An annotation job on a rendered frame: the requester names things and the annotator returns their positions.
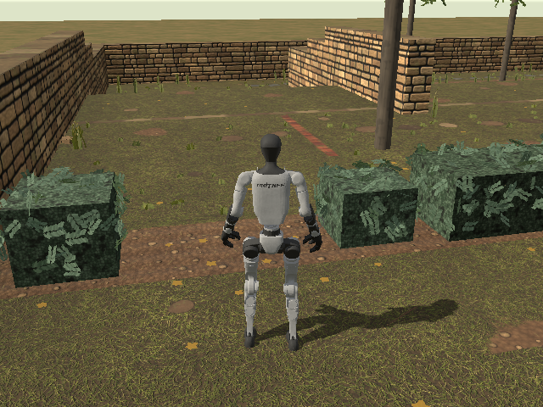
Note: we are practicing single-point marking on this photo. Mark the robot right hand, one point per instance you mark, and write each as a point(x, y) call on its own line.
point(311, 239)

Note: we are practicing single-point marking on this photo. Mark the robot left hand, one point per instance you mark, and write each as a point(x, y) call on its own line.
point(225, 236)

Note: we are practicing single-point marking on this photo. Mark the robot shin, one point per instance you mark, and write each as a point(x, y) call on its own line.
point(249, 308)
point(292, 306)

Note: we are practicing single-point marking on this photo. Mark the robot left shin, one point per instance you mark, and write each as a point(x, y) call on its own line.
point(249, 308)

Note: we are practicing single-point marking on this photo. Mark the robot left forearm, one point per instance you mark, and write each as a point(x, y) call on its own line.
point(230, 222)

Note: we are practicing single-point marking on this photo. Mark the robot right upper arm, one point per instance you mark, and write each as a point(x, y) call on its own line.
point(297, 179)

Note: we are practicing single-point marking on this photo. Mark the robot right shin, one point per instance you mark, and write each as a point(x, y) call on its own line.
point(292, 306)

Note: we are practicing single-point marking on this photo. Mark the robot left upper arm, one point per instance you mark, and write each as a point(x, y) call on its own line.
point(244, 179)

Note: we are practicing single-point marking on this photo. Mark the robot right forearm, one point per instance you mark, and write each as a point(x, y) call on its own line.
point(312, 224)

